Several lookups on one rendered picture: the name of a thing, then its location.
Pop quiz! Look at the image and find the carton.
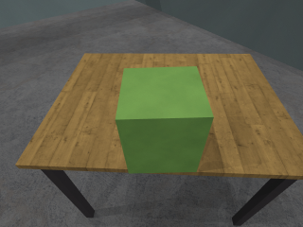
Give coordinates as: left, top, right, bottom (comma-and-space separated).
115, 66, 214, 174

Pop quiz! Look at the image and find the table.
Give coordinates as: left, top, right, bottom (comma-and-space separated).
15, 53, 303, 226

